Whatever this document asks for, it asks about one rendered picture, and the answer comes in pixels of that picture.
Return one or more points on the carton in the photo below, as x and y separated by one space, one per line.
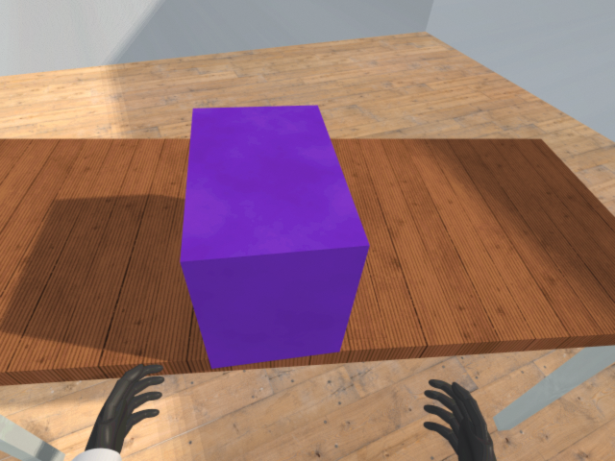
272 248

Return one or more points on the right robot hand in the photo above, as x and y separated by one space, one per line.
469 436

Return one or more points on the left robot hand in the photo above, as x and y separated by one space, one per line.
115 419

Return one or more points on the table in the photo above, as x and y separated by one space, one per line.
476 246

